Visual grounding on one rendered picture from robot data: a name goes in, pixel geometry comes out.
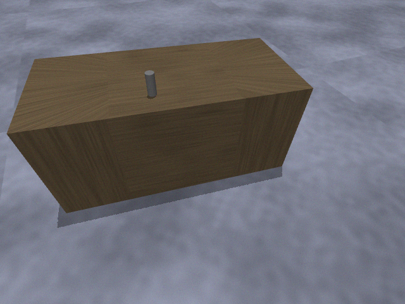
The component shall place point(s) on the can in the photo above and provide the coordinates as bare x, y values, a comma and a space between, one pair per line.
150, 83

